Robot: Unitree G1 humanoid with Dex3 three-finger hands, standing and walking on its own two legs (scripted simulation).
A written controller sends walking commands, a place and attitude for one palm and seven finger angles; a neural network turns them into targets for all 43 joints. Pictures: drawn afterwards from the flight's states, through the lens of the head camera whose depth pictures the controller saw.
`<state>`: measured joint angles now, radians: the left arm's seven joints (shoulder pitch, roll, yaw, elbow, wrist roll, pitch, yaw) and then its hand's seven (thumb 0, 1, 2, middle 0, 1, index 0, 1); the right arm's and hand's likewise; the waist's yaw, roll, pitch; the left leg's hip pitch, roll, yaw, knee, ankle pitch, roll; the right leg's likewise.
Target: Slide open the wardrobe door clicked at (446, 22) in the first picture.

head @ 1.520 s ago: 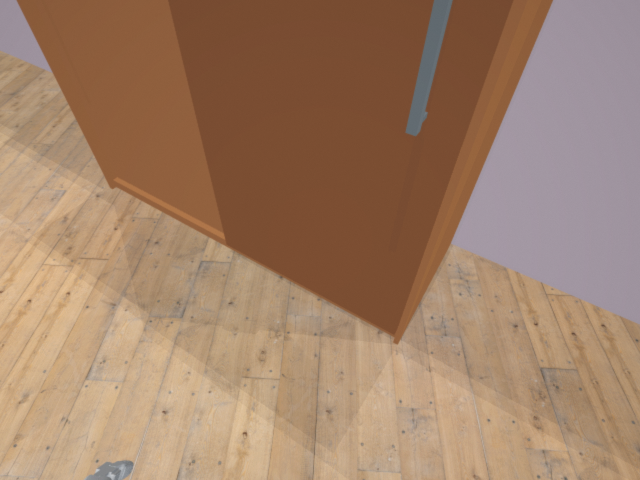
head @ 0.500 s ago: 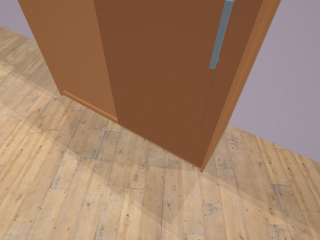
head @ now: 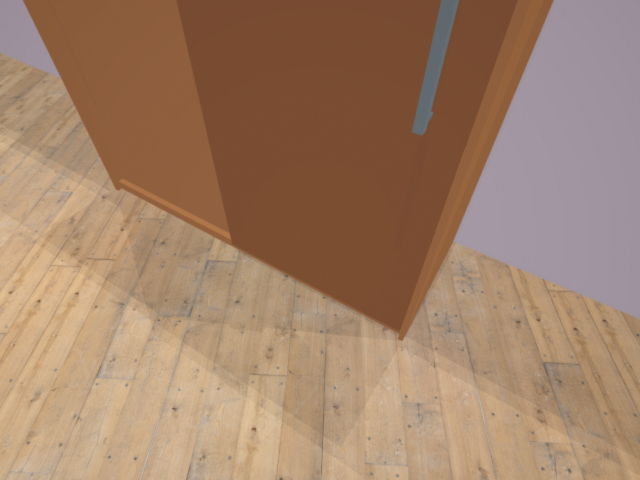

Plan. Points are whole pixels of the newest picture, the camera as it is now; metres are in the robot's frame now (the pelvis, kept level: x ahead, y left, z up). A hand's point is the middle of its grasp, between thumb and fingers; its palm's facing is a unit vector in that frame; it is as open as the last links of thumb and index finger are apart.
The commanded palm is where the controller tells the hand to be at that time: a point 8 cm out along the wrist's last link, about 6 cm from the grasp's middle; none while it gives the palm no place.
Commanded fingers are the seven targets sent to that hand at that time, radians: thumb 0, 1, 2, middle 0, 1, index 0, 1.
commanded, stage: walk to a spot facing it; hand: right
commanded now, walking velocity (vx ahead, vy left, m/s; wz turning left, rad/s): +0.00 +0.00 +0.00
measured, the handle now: (437, 66) +0.73 -0.16 +0.18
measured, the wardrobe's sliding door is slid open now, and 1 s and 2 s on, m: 0.00 0.00 0.00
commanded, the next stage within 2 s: none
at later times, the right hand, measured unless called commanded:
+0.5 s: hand out of the picture +0.05 -0.17 -0.18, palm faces -0.16 +0.95 -0.27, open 7.4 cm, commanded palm none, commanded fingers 0.00 -0.90 -0.90 0.20 0.30 0.20 0.30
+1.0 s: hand out of the picture +0.15 -0.21 -0.17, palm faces -0.42 +0.87 -0.24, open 7.4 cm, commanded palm none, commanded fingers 0.00 -0.90 -0.90 0.20 0.30 0.20 0.30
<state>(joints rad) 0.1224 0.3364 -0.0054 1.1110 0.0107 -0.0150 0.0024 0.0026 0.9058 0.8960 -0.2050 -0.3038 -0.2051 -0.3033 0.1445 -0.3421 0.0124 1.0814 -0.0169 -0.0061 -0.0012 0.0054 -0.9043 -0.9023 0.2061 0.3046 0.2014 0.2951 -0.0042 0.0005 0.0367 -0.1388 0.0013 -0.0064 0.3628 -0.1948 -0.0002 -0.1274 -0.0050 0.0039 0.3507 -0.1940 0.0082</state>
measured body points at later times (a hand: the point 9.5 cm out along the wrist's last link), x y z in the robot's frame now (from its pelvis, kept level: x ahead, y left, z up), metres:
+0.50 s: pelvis -0.03 +0.02 -0.03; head +0.00 +0.05 +0.42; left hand +0.01 +0.28 -0.18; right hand +0.06 -0.22 -0.16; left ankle -0.01 +0.11 -0.75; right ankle -0.01 -0.13 -0.70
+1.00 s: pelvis -0.03 -0.04 -0.01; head +0.00 -0.06 +0.44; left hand -0.08 +0.22 -0.12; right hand +0.17 -0.25 -0.15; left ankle -0.09 +0.08 -0.66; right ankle -0.01 -0.15 -0.75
